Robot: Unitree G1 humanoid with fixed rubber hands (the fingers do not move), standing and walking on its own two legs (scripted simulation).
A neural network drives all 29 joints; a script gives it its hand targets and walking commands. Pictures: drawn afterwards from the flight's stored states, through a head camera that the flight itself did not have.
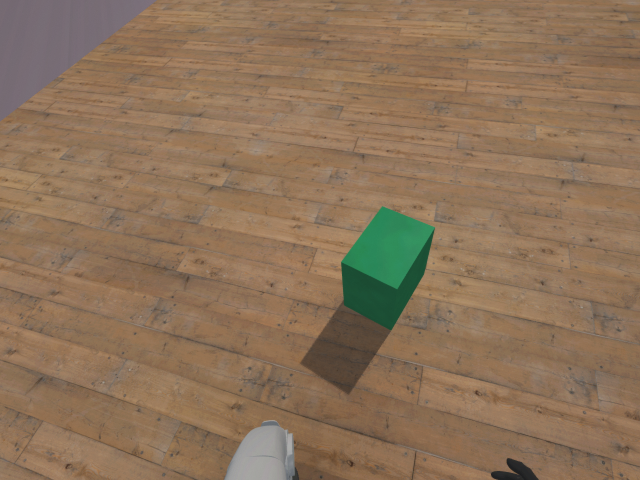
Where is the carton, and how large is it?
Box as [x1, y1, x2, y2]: [341, 206, 434, 329]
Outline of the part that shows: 382,206 341,261 344,305 391,329 423,274 434,227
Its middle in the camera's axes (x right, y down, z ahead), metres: +0.23 +0.10 +1.33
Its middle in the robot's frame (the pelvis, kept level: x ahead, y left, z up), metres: +0.82 -0.10 -0.65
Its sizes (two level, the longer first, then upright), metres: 0.269 0.191 0.278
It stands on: the floor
